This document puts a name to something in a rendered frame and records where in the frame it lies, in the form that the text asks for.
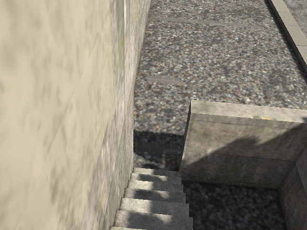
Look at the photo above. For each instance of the stairs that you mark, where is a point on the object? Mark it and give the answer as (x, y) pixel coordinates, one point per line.
(153, 200)

